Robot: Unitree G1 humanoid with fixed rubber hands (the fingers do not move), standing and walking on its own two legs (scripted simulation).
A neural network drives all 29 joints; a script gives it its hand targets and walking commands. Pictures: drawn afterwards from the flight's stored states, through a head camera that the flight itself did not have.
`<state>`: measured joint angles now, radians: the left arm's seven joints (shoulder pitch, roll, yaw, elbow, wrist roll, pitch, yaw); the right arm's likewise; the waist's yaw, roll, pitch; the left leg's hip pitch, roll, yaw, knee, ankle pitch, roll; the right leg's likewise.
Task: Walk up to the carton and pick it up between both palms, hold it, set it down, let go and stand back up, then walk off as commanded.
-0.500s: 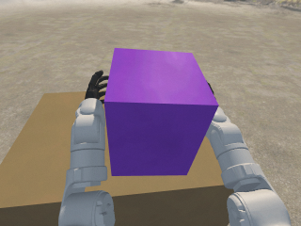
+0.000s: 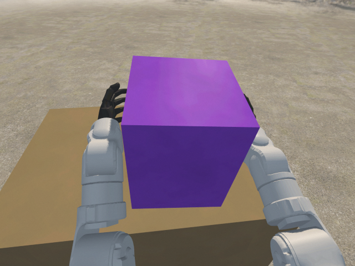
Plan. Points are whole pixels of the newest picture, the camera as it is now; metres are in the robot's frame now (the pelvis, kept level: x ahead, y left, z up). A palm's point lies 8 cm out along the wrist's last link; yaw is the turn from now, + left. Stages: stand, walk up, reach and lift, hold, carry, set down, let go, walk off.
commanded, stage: hold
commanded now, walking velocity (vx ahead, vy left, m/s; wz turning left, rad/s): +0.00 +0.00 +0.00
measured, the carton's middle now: (179, 135) +0.36 +0.00 +0.17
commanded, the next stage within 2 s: none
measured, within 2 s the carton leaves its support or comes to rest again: neither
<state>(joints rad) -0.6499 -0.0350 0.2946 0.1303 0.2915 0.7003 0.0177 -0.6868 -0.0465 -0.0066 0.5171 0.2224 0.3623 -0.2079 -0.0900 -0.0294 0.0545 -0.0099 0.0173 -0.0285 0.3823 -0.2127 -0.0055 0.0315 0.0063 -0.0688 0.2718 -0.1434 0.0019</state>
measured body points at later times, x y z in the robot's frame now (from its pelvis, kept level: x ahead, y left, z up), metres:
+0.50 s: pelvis +0.00 +0.00 +0.00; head -0.05 +0.02 +0.45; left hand +0.38 +0.15 +0.21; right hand +0.38 -0.15 +0.18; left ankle +0.01 +0.12 -0.75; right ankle +0.02 -0.12 -0.75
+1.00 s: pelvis +0.00 +0.00 +0.00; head -0.04 +0.02 +0.45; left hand +0.38 +0.15 +0.21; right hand +0.38 -0.15 +0.18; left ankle +0.01 +0.12 -0.75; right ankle +0.02 -0.12 -0.75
